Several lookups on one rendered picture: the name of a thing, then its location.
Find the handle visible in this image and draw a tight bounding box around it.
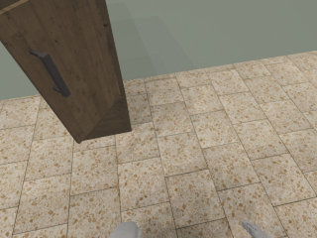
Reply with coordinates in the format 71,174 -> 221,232
28,49 -> 71,98

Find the right robot hand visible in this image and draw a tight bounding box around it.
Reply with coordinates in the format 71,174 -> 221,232
242,220 -> 268,238

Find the robot left thigh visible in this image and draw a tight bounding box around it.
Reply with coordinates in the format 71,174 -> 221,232
108,221 -> 142,238

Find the cupboard door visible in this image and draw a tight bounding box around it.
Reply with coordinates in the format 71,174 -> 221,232
0,0 -> 120,144

